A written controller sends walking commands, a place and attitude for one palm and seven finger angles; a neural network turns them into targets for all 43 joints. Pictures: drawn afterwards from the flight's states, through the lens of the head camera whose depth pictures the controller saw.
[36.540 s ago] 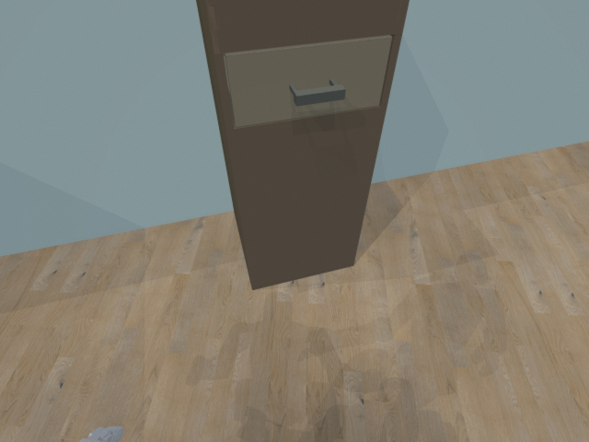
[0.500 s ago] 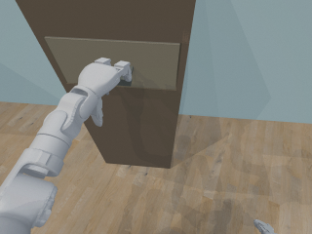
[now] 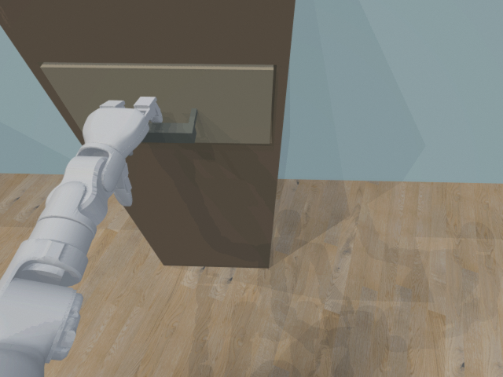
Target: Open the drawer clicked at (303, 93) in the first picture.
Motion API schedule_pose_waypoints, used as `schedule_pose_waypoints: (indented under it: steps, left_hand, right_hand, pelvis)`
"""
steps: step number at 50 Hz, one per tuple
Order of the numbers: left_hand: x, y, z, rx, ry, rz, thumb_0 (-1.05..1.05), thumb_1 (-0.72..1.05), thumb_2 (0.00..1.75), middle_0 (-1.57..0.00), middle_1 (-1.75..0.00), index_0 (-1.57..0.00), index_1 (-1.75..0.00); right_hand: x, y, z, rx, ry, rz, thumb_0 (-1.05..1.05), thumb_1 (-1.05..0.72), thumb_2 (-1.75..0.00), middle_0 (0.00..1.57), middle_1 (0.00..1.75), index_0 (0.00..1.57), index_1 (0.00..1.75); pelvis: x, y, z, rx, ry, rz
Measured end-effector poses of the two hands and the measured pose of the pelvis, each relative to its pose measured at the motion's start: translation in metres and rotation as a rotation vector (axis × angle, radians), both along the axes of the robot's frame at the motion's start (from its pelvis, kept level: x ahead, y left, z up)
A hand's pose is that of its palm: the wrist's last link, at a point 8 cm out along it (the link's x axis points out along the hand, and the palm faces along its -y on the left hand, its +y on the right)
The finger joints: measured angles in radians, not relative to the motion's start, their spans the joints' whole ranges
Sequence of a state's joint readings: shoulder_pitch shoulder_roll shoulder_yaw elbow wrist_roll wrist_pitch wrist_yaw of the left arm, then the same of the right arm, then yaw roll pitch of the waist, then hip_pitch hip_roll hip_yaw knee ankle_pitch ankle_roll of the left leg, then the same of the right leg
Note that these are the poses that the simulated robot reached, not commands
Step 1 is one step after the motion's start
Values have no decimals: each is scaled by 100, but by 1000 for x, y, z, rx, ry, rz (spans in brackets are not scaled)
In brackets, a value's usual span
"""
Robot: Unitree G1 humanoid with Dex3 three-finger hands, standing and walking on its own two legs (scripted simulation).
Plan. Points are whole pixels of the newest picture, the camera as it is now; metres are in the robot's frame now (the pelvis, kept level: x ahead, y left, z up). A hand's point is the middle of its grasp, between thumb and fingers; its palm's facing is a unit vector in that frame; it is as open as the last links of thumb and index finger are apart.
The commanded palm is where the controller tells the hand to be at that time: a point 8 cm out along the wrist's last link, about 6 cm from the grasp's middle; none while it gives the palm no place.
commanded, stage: lower the fingers behind the handle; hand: left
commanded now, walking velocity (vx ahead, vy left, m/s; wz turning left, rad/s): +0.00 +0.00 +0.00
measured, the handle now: (164, 123) +0.52 +0.19 +0.08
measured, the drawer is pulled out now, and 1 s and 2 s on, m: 0.01 0.01 0.03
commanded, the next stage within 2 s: close the thumb around the handle in 0.72 s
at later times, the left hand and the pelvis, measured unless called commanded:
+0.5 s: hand (135, 156) +0.45 +0.23 +0.07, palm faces -0.05 +0.02 -1.00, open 14.4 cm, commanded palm +0.42 +0.21 +0.12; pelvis -0.01 +0.00 -0.01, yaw +0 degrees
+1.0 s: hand (137, 157) +0.45 +0.22 +0.07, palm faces -0.03 +0.00 -1.00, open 13.4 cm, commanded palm +0.42 +0.21 +0.12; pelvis +0.00 +0.00 +0.00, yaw -1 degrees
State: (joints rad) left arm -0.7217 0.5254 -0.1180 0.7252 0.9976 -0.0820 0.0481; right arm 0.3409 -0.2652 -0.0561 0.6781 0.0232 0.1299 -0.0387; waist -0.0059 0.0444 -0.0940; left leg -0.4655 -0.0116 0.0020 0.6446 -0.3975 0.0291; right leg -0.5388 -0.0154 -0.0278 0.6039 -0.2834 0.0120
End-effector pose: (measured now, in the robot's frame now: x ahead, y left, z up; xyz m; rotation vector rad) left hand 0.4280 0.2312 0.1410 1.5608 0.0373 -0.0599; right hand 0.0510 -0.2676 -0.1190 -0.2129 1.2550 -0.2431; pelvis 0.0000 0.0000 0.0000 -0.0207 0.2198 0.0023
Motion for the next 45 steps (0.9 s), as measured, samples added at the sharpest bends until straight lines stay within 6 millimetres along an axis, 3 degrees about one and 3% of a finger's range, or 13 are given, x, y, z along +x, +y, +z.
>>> schedule_pose_waypoints:
  steps: [10,15,22,34,45]
  left_hand:
    - [1,-5,-8,9,-53,63,0,-49,30,-34,-126,-23,-116]
    - [3,-8,-11,26,-30,88,0,-49,30,-32,-124,-24,-117]
    - [3,-8,-11,25,-13,85,0,-49,30,-30,-122,-22,-117]
    - [4,-7,-16,12,-15,59,0,-49,30,-30,-122,-23,-118]
    - [4,-8,-18,11,-29,59,0,-48,31,-30,-121,-24,-119]
  right_hand:
    - [32,8,-5,43,-68,37,1,-91,-90,20,30,20,30]
    - [38,16,-6,66,-97,40,1,-91,-90,20,30,20,30]
    - [29,18,-9,71,-82,36,1,-90,-90,20,30,20,30]
    - [1,2,-10,32,-12,2,1,-91,-90,20,30,20,30]
    - [-1,1,-7,31,-24,-20,1,-91,-90,20,30,20,30]
  pelvis:
    - [-1,2,-4,-2,23,5]
    - [-3,0,-4,0,23,3]
    - [-5,-2,-5,2,19,1]
    - [-5,-4,-6,2,30,-5]
    - [-4,-2,-5,0,33,-15]
